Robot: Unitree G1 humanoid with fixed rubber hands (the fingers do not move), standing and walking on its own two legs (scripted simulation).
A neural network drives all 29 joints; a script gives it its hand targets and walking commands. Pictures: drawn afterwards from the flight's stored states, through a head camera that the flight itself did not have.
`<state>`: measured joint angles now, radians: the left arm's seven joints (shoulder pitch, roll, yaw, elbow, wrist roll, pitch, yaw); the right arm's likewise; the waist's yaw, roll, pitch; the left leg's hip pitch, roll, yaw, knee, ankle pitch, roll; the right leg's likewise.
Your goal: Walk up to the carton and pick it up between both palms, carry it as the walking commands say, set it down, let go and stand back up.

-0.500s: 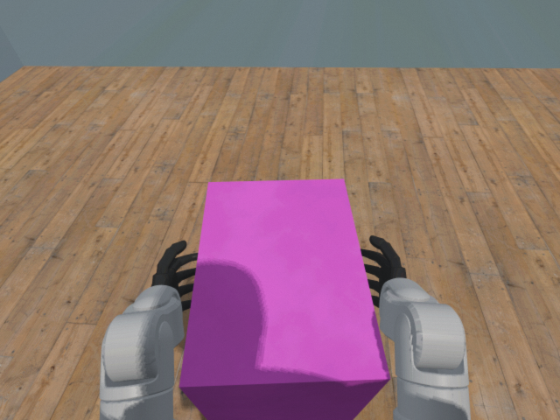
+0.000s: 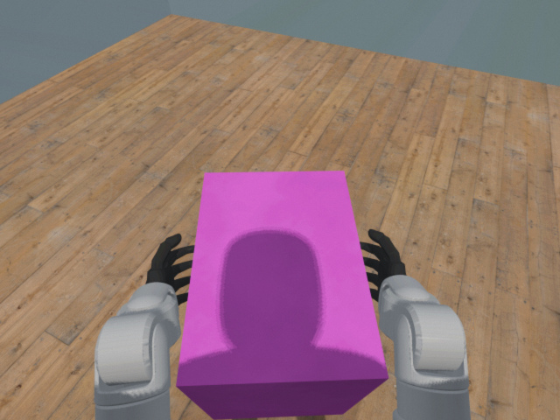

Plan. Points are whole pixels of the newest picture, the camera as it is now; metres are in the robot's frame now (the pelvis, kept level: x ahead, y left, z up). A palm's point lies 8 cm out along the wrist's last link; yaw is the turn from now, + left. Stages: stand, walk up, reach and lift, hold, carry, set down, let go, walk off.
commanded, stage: carry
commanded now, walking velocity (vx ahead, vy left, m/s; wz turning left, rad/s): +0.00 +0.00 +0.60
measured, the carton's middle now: (276, 299) +0.30 +0.01 +0.01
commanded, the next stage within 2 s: none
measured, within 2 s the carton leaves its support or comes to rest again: neither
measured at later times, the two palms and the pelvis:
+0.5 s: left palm (18, 415) +0.15 +0.28 +0.07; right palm (270, 309) +0.26 +0.01 +0.07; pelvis -0.05 +0.04 +0.00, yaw +19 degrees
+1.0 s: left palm out of the picture +0.05 +0.29 +0.09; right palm (238, 343) +0.21 +0.05 +0.09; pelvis -0.10 +0.03 +0.00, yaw +34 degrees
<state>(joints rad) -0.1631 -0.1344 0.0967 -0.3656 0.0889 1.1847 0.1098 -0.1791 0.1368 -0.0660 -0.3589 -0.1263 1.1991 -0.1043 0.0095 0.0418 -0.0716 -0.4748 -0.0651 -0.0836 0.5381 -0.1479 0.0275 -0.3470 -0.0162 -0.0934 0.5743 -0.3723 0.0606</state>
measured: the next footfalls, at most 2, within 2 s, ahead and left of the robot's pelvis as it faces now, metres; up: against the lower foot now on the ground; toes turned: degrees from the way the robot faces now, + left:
left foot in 0.34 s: -0.01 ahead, +0.16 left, +0.00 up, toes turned +19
right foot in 0.70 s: -0.02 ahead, -0.05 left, +0.00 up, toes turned +31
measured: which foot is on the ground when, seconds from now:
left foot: down 0.00-0.02, up 0.04-0.32, down 0.34-0.72, up 0.74-1.00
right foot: down 0.00-0.34, up 0.36-0.68, down 0.70-1.00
